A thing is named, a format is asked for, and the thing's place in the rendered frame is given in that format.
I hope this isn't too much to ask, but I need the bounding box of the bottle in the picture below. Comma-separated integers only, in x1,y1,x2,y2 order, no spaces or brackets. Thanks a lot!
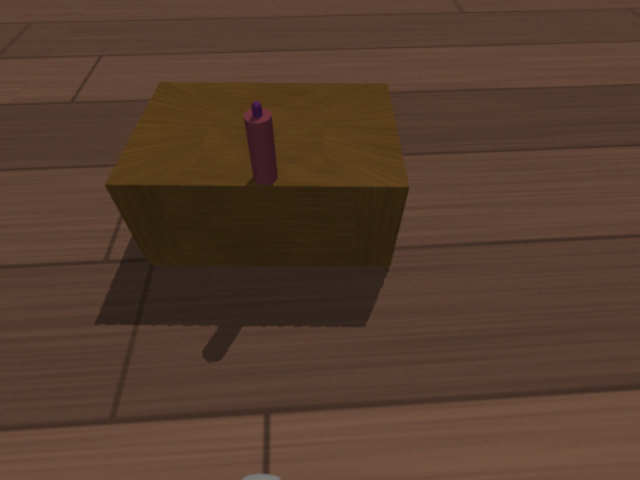
244,101,278,185

